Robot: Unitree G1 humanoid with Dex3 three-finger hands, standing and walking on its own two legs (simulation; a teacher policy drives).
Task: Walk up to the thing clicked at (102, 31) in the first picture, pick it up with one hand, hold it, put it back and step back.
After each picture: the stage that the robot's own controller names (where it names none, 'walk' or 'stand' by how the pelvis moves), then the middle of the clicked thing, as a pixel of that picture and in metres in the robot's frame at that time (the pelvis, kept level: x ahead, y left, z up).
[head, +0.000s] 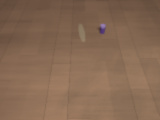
stand; (102, 29) +1.67 -0.28 -0.72
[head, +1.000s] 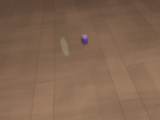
walk; (85, 39) +1.56 +0.06 -0.69
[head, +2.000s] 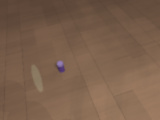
walk; (60, 66) +1.05 +0.30 -0.72
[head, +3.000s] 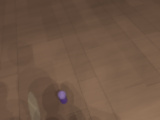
walk; (62, 97) +0.69 +0.25 -0.72
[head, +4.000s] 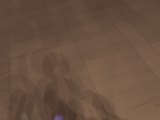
stand; out of the picture +0.45 +0.24 -0.71
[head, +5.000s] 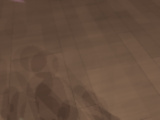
stand; out of the picture +0.43 +0.19 -0.72
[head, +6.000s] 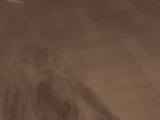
stand; out of the picture +0.40 +0.20 -0.73
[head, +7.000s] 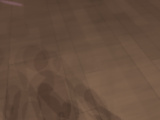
stand; out of the picture +0.39 +0.21 -0.73
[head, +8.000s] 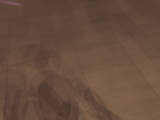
stand; out of the picture +0.38 +0.21 -0.73
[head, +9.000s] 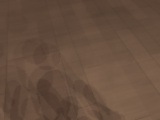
go down; out of the picture +0.39 +0.21 -0.72
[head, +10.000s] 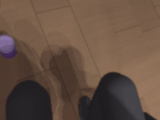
go down; (7, 47) +0.49 +0.24 -0.30
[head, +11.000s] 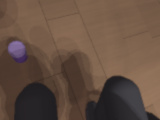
approach; (18, 52) +0.48 +0.23 -0.31
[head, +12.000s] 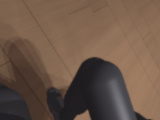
close in; out of the picture +0.47 +0.28 -0.23
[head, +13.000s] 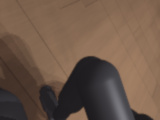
close; out of the picture +0.46 +0.29 -0.24
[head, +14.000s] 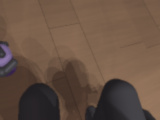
lift; (2, 61) +0.39 +0.27 -0.10
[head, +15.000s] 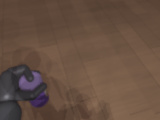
hold; (35, 90) +0.33 +0.17 +0.03
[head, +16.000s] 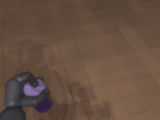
hold; (39, 96) +0.32 +0.16 -0.01
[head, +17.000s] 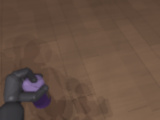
hold; (38, 92) +0.33 +0.17 -0.02
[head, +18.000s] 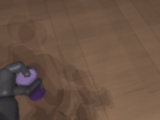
crouch; (32, 85) +0.36 +0.18 -0.06
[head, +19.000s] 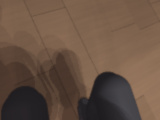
lower; out of the picture +0.49 +0.25 -0.12
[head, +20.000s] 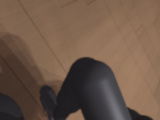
lower; out of the picture +0.46 +0.29 -0.24
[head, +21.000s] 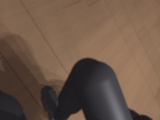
lower; out of the picture +0.45 +0.29 -0.24
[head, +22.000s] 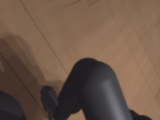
lower; out of the picture +0.45 +0.29 -0.24
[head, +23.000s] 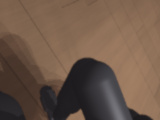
lower; out of the picture +0.45 +0.29 -0.24
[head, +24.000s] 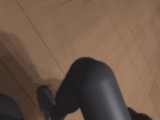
open; out of the picture +0.45 +0.29 -0.24
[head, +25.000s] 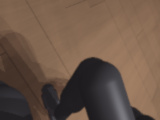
rise; out of the picture +0.44 +0.28 -0.24
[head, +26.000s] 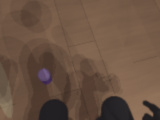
walk; (45, 76) +0.45 +0.20 -0.46
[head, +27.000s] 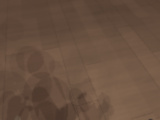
stand; out of the picture +0.39 +0.18 -0.66
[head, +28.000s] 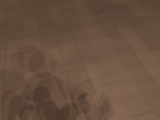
stand; out of the picture +0.39 +0.18 -0.67
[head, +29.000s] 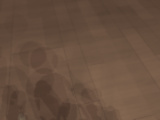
stand; out of the picture +0.39 +0.18 -0.69
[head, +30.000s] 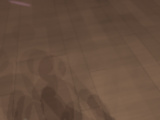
stand; out of the picture +0.41 +0.19 -0.73
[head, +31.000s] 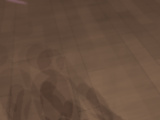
stand; out of the picture +0.38 +0.20 -0.73
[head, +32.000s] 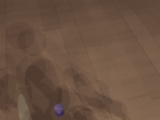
walk; (59, 110) +0.44 +0.15 -0.70
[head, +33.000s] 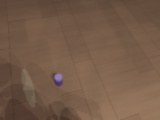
walk; (58, 80) +0.72 +0.14 -0.71
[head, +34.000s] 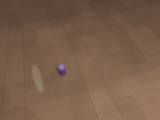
stand; (62, 70) +1.04 +0.27 -0.70
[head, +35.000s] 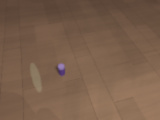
stand; (61, 69) +1.00 +0.19 -0.72
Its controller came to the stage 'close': yes
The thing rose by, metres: 0.70
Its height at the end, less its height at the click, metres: +0.00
